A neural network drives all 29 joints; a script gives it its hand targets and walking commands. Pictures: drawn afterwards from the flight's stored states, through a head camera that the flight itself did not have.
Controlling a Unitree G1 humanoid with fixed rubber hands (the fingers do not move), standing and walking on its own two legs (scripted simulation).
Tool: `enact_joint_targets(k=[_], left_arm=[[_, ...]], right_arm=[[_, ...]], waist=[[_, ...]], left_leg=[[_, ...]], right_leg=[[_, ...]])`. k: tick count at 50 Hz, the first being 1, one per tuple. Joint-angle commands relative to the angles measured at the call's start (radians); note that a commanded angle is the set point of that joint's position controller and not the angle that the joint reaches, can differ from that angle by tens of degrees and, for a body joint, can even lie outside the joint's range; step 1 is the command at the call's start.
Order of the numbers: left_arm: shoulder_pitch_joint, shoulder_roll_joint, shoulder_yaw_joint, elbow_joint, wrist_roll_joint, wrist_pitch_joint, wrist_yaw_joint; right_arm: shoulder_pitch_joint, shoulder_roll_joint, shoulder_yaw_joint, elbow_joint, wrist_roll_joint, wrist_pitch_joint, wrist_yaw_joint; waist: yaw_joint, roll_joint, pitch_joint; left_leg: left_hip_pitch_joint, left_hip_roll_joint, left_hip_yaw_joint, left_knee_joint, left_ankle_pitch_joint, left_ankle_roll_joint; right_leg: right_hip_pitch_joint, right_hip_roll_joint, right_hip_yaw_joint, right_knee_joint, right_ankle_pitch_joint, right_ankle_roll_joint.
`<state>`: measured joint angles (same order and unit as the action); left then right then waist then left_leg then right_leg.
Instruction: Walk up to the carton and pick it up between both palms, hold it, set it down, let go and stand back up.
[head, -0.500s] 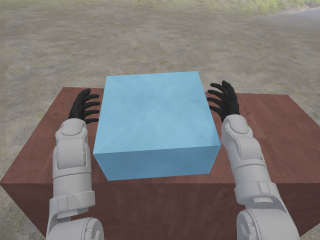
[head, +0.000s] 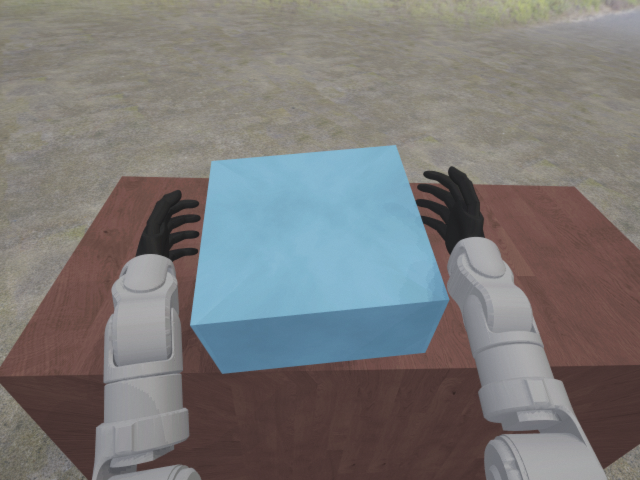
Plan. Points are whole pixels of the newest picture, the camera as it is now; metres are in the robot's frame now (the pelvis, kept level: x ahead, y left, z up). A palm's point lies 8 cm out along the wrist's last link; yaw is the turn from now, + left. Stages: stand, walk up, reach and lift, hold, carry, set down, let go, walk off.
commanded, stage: hold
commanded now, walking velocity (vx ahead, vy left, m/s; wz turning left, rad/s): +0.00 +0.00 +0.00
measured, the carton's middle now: (313, 252) +0.41 -0.01 +0.11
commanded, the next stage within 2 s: set down in 0.74 s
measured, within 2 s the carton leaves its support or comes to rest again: neither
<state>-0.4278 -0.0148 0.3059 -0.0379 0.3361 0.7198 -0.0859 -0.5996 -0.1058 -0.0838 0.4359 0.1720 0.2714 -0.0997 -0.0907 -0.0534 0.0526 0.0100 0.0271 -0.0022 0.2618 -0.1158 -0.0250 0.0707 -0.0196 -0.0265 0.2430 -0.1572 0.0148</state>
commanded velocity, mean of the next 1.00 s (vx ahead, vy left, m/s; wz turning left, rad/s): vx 0.00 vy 0.00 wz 0.00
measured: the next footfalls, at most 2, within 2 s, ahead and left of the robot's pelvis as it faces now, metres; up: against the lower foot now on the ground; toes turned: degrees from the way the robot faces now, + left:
none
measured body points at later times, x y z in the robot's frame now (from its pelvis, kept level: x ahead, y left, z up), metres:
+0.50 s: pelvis +0.00 +0.00 +0.00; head -0.05 +0.03 +0.45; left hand +0.35 +0.19 +0.17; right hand +0.37 -0.17 +0.20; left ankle +0.03 +0.13 -0.75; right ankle +0.00 -0.13 -0.75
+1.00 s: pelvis +0.00 -0.01 +0.00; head -0.06 +0.01 +0.45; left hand +0.36 +0.18 +0.19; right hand +0.37 -0.18 +0.23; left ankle +0.03 +0.13 -0.75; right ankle +0.00 -0.13 -0.75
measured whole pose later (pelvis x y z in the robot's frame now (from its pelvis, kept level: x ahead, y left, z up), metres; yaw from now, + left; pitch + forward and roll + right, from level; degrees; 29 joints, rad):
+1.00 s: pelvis +0.00 -0.01 +0.00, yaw +0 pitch -9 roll +0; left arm -0.53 -0.01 0.35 0.06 0.37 0.67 -0.10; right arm -0.68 -0.07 -0.16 0.47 0.07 0.25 -0.09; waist -0.07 -0.05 0.02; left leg 0.00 0.03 0.00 0.26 -0.11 -0.03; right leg 0.05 -0.01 -0.03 0.27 -0.17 0.01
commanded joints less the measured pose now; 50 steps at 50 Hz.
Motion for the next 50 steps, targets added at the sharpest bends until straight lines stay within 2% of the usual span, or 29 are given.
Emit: enact_joint_targets(k=[1, 5, 8, 18, 28, 30, 31, 34, 35, 37, 38, 39, 41, 43, 47, 50], left_arm=[[-0.652, -0.316, -0.400, -0.135, -0.190, -0.100, -0.135], [-0.655, -0.309, -0.357, -0.070, -0.165, -0.090, -0.146], [-0.675, -0.309, -0.342, -0.052, -0.156, -0.086, -0.156], [-0.692, -0.323, -0.362, -0.056, -0.157, -0.091, -0.164], [-0.661, -0.329, -0.408, -0.132, -0.178, -0.091, -0.141], [-0.652, -0.328, -0.410, -0.139, -0.182, -0.091, -0.134], [-0.622, -0.298, -0.360, -0.077, -0.144, -0.075, -0.148], [-0.621, -0.305, -0.367, -0.113, -0.151, -0.067, -0.161], [-0.642, -0.291, -0.354, -0.107, -0.148, -0.068, -0.163], [-0.631, -0.304, -0.372, -0.131, -0.154, -0.066, -0.163], [-0.729, -0.323, -0.410, -0.154, -0.174, -0.068, -0.155], [-0.761, -0.331, -0.418, -0.149, -0.183, -0.073, -0.146], [-0.777, -0.332, -0.408, -0.095, -0.182, -0.083, -0.141], [-0.736, -0.335, -0.385, -0.043, -0.163, -0.094, -0.149], [-0.694, -0.316, -0.314, 0.031, -0.123, -0.138, -0.187], [-0.672, -0.312, -0.243, 0.124, -0.082, -0.185, -0.216]], right_arm=[[-0.556, 0.406, 0.366, -0.204, 0.061, -0.020, 0.150], [-0.566, 0.418, 0.350, -0.155, 0.035, -0.013, 0.148], [-0.580, 0.431, 0.336, -0.129, 0.024, -0.014, 0.148], [-0.562, 0.421, 0.297, -0.096, 0.015, -0.019, 0.154], [-0.553, 0.393, 0.320, -0.142, 0.055, -0.025, 0.167], [-0.553, 0.390, 0.329, -0.153, 0.062, -0.024, 0.167], [-0.559, 0.414, 0.336, -0.165, 0.044, -0.014, 0.154], [-0.572, 0.410, 0.350, -0.213, 0.056, -0.012, 0.137], [-0.563, 0.406, 0.345, -0.181, 0.053, -0.003, 0.133], [-0.546, 0.404, 0.356, -0.201, 0.062, -0.003, 0.132], [-0.607, 0.405, 0.352, -0.219, 0.060, -0.006, 0.136], [-0.621, 0.411, 0.340, -0.209, 0.059, -0.006, 0.142], [-0.636, 0.415, 0.305, -0.186, 0.031, -0.017, 0.154], [-0.623, 0.426, 0.278, -0.169, -0.007, -0.035, 0.157], [-0.620, 0.456, 0.258, -0.151, -0.065, -0.085, 0.147], [-0.615, 0.469, 0.219, -0.103, -0.132, -0.136, 0.141]], waist=[[0.015, 0.045, -0.359], [0.027, 0.015, -0.321], [0.029, 0.013, -0.309], [-0.007, 0.057, -0.309], [-0.007, 0.093, -0.339], [-0.002, 0.088, -0.345], [0.007, 0.019, -0.308], [0.013, 0.037, -0.343], [0.011, 0.040, -0.318], [0.009, 0.061, -0.330], [-0.003, 0.089, -0.373], [0.001, 0.102, -0.367], [-0.003, 0.097, -0.347], [0.002, 0.085, -0.318], [0.016, 0.040, -0.317], [0.034, 0.007, -0.244]], left_leg=[[0.146, -0.067, 0.069, 0.005, 0.203, -0.007], [0.093, -0.068, 0.079, -0.026, 0.105, 0.015], [0.077, -0.069, 0.084, -0.035, 0.077, 0.022], [0.127, -0.066, 0.074, -0.018, 0.130, 0.002], [0.176, -0.060, 0.058, 0.014, 0.249, -0.026], [0.177, -0.060, 0.057, 0.017, 0.257, -0.026], [0.161, -0.067, 0.062, 0.021, 0.247, -0.002], [0.150, -0.068, 0.067, 0.023, 0.277, -0.007], [0.141, -0.070, 0.070, 0.019, 0.262, -0.007], [0.156, -0.067, 0.069, 0.022, 0.280, -0.016], [0.150, -0.067, 0.076, 0.027, 0.249, -0.027], [0.148, -0.062, 0.072, 0.022, 0.220, -0.031], [0.136, -0.057, 0.073, 0.001, 0.125, -0.022], [0.129, -0.054, 0.079, -0.015, 0.070, -0.010], [0.108, -0.066, 0.097, -0.023, 0.048, 0.017], [0.053, -0.067, 0.111, -0.052, -0.009, 0.036]], right_leg=[[-0.038, 0.061, -0.067, -0.026, 0.200, 0.012], [-0.034, 0.048, -0.056, -0.041, 0.140, 0.013], [-0.032, 0.044, -0.054, -0.046, 0.106, 0.011], [-0.048, 0.050, -0.066, -0.046, 0.119, 0.006], [-0.054, 0.069, -0.080, -0.030, 0.168, -0.004], [-0.053, 0.070, -0.078, -0.028, 0.180, -0.003], [-0.016, 0.065, -0.076, -0.033, 0.195, 0.011], [0.020, 0.073, -0.075, -0.019, 0.217, 0.006], [0.011, 0.069, -0.073, -0.020, 0.207, 0.008], [0.014, 0.070, -0.074, -0.017, 0.208, 0.003], [-0.024, 0.066, -0.076, -0.011, 0.170, 0.002], [-0.053, 0.066, -0.079, -0.013, 0.126, -0.003], [-0.100, 0.059, -0.084, -0.025, 0.048, -0.003], [-0.097, 0.054, -0.085, -0.031, 0.028, -0.001], [-0.021, 0.036, -0.076, -0.023, 0.104, 0.020], [0.008, 0.031, -0.082, -0.025, 0.065, 0.028]])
